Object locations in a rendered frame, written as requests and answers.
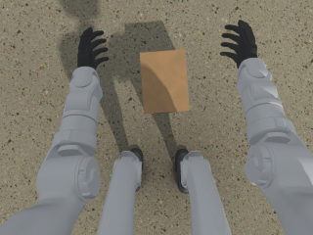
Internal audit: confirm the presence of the carton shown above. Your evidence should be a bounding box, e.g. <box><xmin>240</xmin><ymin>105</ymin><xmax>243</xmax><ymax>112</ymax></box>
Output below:
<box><xmin>139</xmin><ymin>49</ymin><xmax>190</xmax><ymax>115</ymax></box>

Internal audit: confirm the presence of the left robot forearm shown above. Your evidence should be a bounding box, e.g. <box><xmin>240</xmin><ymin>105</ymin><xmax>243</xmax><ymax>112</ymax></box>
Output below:
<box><xmin>36</xmin><ymin>67</ymin><xmax>103</xmax><ymax>197</ymax></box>

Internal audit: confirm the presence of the robot right hand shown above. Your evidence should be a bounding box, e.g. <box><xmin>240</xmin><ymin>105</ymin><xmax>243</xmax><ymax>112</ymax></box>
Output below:
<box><xmin>220</xmin><ymin>20</ymin><xmax>258</xmax><ymax>68</ymax></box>

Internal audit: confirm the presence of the right robot forearm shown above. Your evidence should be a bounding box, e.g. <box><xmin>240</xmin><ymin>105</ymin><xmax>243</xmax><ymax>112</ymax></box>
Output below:
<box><xmin>236</xmin><ymin>58</ymin><xmax>312</xmax><ymax>155</ymax></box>

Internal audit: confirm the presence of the right robot shin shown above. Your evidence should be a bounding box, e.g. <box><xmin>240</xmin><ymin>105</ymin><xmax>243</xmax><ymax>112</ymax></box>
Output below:
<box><xmin>181</xmin><ymin>151</ymin><xmax>210</xmax><ymax>188</ymax></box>

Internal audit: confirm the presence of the left robot upper arm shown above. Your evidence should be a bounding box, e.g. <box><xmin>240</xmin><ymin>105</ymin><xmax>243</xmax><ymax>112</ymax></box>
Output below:
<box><xmin>0</xmin><ymin>155</ymin><xmax>102</xmax><ymax>235</ymax></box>

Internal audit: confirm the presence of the robot left hand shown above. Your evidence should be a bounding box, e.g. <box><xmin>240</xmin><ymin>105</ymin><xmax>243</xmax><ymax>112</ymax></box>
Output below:
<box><xmin>77</xmin><ymin>26</ymin><xmax>109</xmax><ymax>69</ymax></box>

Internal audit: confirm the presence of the right robot upper arm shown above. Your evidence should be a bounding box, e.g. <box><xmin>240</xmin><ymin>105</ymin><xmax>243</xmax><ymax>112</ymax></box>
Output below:
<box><xmin>244</xmin><ymin>141</ymin><xmax>313</xmax><ymax>235</ymax></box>

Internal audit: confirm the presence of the right robot thigh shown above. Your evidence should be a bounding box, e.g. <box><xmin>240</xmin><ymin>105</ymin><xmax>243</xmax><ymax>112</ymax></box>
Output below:
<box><xmin>180</xmin><ymin>156</ymin><xmax>232</xmax><ymax>235</ymax></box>

